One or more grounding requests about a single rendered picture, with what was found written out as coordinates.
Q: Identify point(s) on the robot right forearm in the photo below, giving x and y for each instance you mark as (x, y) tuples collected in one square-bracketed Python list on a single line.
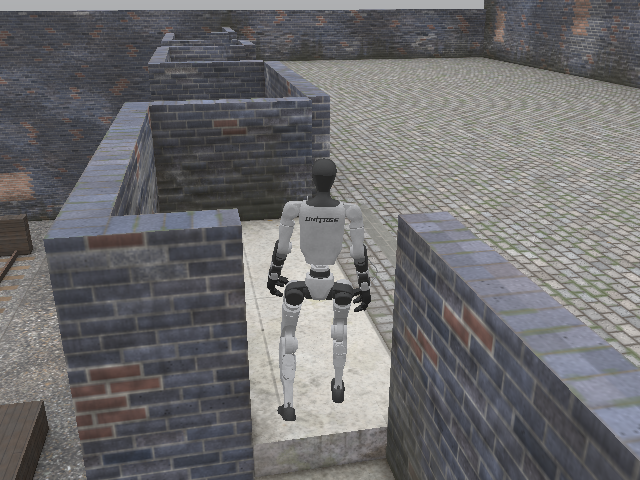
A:
[(362, 271)]

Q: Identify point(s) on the left robot hand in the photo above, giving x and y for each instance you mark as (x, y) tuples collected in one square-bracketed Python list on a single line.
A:
[(279, 282)]

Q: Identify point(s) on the robot right upper arm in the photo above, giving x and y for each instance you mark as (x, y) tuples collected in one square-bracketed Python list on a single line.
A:
[(353, 213)]

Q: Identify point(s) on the robot right shin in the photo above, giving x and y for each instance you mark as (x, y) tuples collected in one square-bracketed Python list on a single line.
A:
[(339, 358)]

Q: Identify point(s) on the robot left upper arm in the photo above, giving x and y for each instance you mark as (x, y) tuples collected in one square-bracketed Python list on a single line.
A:
[(290, 211)]

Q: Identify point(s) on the robot shin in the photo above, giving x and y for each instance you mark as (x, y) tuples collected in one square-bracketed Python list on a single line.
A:
[(287, 365), (339, 358)]

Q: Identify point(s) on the robot left forearm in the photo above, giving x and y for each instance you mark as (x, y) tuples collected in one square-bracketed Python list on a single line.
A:
[(276, 263)]

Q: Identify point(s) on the right robot hand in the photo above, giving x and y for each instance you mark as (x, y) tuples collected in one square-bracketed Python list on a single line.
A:
[(365, 297)]

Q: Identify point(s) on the robot left shin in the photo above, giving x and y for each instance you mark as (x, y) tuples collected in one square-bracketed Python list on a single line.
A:
[(287, 365)]

